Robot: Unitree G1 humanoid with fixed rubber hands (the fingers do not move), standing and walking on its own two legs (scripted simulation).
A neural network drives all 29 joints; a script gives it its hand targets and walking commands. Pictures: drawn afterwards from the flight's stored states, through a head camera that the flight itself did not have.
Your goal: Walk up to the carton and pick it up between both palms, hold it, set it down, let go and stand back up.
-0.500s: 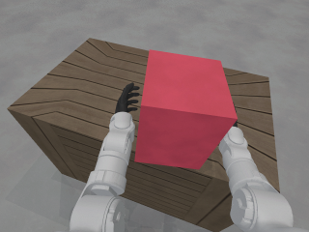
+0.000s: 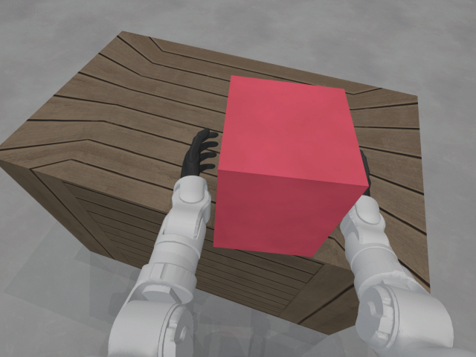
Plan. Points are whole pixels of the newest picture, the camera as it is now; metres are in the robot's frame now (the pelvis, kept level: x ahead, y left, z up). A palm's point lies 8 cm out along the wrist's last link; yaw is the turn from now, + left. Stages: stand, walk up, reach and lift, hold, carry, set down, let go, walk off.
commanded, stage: set down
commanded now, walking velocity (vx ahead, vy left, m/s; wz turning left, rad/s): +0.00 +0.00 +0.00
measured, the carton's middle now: (274, 173) +0.43 -0.04 +0.03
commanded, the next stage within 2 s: none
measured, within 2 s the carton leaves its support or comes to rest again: rests again in 0.96 s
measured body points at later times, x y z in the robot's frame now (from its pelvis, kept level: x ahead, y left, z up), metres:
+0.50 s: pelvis -0.01 -0.01 +0.00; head +0.07 +0.00 +0.44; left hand +0.41 +0.08 +0.04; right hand +0.41 -0.22 +0.03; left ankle -0.07 +0.11 -0.74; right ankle +0.01 -0.09 -0.74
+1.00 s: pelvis -0.03 -0.01 -0.01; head +0.04 -0.03 +0.44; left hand +0.41 +0.04 +0.05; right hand +0.39 -0.25 +0.04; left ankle -0.07 +0.11 -0.74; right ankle +0.01 -0.10 -0.74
